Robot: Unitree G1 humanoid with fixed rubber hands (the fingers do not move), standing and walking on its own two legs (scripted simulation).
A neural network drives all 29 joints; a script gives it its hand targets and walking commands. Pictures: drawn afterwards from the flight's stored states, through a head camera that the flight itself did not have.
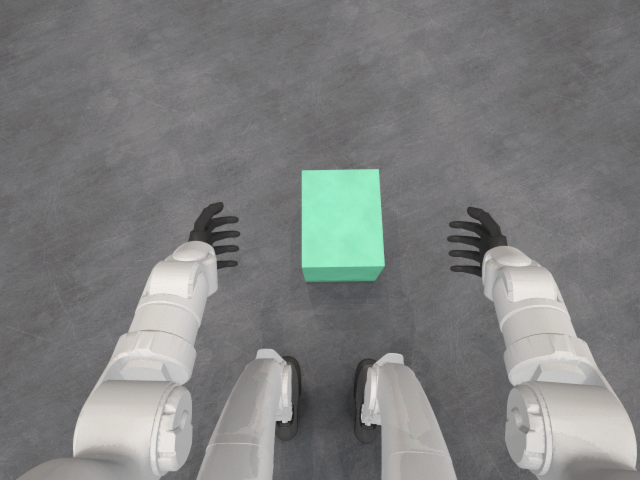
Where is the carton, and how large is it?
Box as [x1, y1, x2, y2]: [302, 169, 384, 281]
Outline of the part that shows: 378,169 302,170 302,269 305,281 374,280 384,266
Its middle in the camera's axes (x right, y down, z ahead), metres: +0.05 -0.04 +1.05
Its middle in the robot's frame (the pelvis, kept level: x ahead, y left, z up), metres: +0.58 -0.02 -0.59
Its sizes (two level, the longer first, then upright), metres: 0.258 0.200 0.190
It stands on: the floor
